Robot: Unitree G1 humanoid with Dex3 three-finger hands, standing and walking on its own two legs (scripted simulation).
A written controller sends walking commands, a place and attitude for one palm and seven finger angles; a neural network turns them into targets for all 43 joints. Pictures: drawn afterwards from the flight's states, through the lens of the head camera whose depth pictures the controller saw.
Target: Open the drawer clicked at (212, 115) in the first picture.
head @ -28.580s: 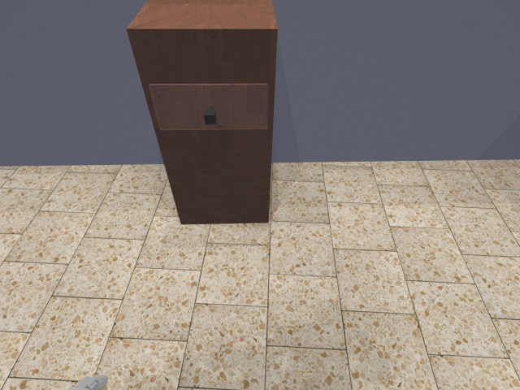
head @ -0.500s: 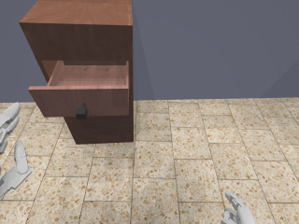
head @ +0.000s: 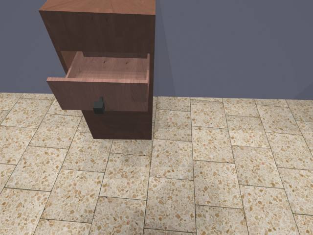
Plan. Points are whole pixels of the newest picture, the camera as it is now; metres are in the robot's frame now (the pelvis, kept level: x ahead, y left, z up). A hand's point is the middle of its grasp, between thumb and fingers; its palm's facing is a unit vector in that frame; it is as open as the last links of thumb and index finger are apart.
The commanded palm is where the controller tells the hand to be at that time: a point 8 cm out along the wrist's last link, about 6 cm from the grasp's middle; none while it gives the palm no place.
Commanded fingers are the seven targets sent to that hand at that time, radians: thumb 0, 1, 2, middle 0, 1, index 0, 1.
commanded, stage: let the arm hang, fingers relaxed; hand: left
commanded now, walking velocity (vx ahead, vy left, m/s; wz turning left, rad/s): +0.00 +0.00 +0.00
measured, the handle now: (100, 104) +0.59 +0.26 -0.11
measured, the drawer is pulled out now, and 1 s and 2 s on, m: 0.19 0.19 0.19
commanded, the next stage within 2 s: look to check the result in 0.68 s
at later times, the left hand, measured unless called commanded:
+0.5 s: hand out of the picture +0.02 +0.17 -0.17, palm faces +0.00 -0.98 -0.19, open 7.3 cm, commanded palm none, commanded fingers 0.00 0.90 0.90 -0.20 -0.30 -0.20 -0.30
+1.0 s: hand out of the picture +0.01 +0.17 -0.17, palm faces +0.00 -0.98 -0.20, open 7.4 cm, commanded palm none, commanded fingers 0.00 0.90 0.90 -0.20 -0.30 -0.20 -0.30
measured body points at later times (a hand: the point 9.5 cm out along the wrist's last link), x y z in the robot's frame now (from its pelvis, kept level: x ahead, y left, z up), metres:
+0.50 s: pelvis +0.01 +0.01 +0.01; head +0.02 +0.00 +0.46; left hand +0.02 +0.23 -0.15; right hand -0.01 -0.20 -0.16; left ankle +0.05 +0.10 -0.74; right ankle +0.00 -0.10 -0.74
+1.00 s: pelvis +0.02 +0.00 +0.01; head +0.04 -0.01 +0.46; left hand +0.01 +0.22 -0.15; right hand +0.00 -0.21 -0.16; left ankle +0.05 +0.10 -0.74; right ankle +0.00 -0.10 -0.74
